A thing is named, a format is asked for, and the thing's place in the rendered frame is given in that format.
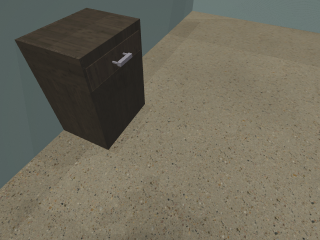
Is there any handle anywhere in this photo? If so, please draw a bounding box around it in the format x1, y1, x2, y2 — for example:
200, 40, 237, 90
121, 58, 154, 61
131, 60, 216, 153
112, 52, 133, 67

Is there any drawer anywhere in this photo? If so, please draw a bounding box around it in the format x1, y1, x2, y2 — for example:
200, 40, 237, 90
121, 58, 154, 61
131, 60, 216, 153
85, 30, 140, 91

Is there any cabinet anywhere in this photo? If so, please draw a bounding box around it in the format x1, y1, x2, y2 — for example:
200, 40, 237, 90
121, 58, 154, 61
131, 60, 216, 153
15, 8, 145, 150

